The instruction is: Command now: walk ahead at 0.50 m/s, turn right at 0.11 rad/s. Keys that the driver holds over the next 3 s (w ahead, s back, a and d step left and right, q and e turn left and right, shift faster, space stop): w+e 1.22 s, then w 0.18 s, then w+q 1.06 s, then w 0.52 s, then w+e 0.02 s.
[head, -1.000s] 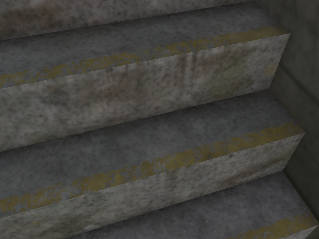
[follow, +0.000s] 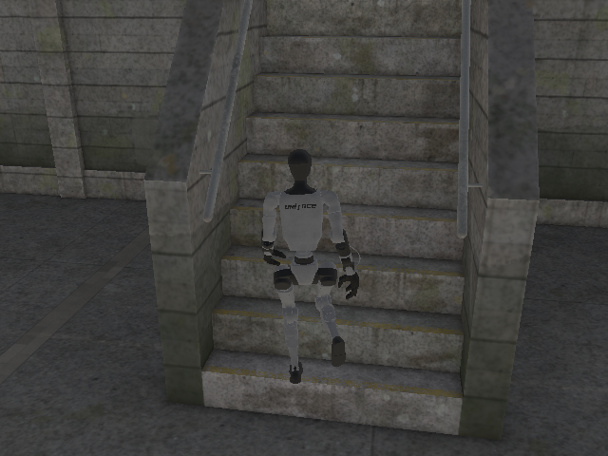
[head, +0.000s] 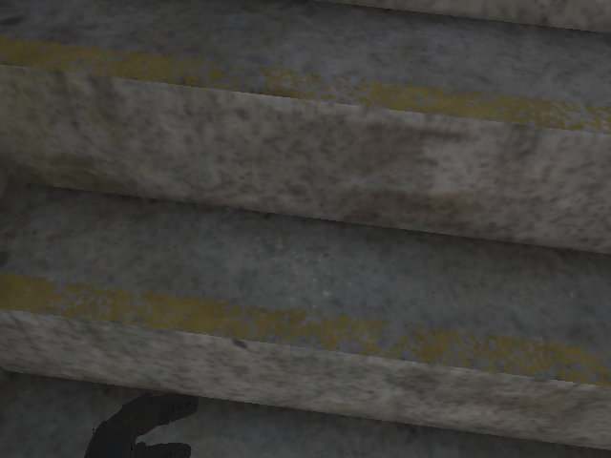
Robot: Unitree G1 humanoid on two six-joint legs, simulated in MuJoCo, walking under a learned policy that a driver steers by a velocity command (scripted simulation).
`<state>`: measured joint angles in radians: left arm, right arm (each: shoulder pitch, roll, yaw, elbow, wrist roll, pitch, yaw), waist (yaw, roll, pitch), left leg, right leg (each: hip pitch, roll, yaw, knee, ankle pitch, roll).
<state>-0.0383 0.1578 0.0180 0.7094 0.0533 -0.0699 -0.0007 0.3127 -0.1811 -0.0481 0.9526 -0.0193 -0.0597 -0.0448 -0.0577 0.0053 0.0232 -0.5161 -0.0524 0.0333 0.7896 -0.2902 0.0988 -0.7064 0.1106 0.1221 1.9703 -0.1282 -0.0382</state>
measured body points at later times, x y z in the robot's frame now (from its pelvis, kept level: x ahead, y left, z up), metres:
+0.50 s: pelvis +0.16 -0.01 +0.09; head +0.19 +0.04 +0.54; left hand +0.42 +0.07 -0.03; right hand -0.02 -0.14 -0.03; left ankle +0.06 +0.06 -0.65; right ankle +0.22 -0.07 -0.48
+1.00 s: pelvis +0.22 +0.06 +0.19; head +0.27 +0.06 +0.63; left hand +0.38 +0.25 +0.04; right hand +0.37 -0.20 +0.12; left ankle +0.25 +0.18 -0.47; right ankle +0.16 -0.04 -0.40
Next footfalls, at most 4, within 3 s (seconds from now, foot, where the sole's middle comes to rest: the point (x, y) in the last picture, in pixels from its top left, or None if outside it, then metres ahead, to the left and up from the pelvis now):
0.44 right None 0.22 -0.08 -0.50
0.90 left None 0.28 0.16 -0.51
1.32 right None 0.32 -0.19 -0.50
1.94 left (360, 331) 0.46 -0.08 -0.26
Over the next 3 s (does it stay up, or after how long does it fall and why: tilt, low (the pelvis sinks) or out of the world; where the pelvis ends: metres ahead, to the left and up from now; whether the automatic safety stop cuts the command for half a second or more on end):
stays up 0.36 -0.09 0.31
